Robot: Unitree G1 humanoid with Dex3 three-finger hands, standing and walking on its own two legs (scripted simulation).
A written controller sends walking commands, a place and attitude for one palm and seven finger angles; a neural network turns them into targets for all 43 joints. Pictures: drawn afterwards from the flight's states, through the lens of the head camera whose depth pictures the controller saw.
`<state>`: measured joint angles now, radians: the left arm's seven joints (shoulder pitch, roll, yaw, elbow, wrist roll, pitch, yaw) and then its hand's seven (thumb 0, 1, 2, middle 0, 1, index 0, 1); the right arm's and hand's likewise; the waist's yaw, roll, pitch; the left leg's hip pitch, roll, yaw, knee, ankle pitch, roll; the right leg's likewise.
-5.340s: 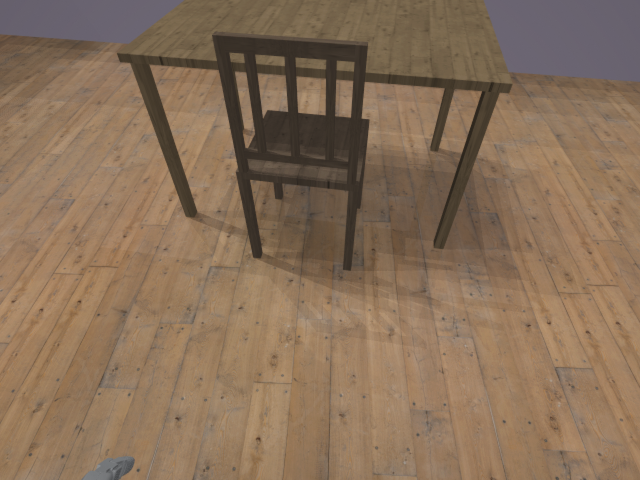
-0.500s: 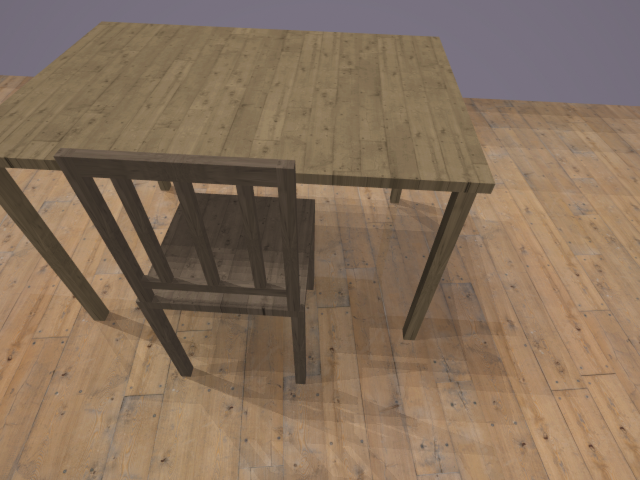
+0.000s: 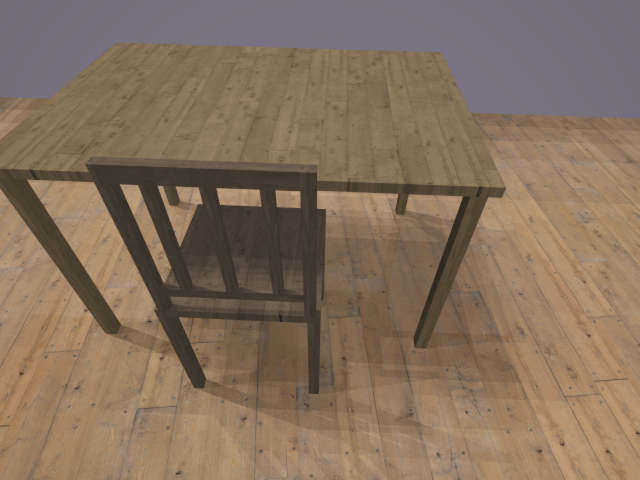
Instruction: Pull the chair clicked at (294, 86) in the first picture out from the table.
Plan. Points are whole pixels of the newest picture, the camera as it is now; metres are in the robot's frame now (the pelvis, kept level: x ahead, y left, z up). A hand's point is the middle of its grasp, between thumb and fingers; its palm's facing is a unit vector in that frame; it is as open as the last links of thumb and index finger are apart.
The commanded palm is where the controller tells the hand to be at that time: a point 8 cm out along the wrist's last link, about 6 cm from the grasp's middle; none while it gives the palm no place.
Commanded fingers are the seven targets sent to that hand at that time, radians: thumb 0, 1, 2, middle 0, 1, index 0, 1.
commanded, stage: look again from close up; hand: left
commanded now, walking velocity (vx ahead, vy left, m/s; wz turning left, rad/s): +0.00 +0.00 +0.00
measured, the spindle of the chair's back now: (221, 243) +0.57 +0.23 -0.09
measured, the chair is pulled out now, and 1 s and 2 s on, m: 0.00 0.00 0.00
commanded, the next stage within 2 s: none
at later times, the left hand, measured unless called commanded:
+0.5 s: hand out of the picture -0.03 +0.13 -0.18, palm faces +0.06 -0.99 -0.13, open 7.4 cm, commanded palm none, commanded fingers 0.00 0.90 0.90 -0.20 -0.30 -0.20 -0.30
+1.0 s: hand out of the picture -0.02 +0.13 -0.18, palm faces +0.07 -0.99 -0.13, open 7.4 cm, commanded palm none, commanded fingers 0.00 0.90 0.90 -0.20 -0.30 -0.20 -0.30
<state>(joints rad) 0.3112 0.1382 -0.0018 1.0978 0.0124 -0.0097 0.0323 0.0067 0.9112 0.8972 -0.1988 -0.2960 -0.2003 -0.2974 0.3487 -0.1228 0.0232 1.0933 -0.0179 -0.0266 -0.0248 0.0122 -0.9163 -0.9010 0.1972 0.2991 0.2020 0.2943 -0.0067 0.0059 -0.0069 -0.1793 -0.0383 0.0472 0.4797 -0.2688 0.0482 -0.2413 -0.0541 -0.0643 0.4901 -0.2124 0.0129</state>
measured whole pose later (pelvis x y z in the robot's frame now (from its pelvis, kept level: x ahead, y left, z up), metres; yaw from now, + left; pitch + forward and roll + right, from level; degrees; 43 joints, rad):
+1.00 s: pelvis +0.01 -0.02 +0.00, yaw +1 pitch -1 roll +0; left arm 0.35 0.10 0.00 1.10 0.01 -0.02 0.03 0.01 0.91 0.90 -0.20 -0.30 -0.20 -0.30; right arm 0.33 -0.10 0.02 1.14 -0.01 -0.02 -0.03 0.01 -0.91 -0.90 0.20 0.30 0.20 0.29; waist 0.00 -0.01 0.01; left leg -0.17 -0.01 0.02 0.46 -0.26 0.02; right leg -0.23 -0.03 -0.09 0.46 -0.21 -0.01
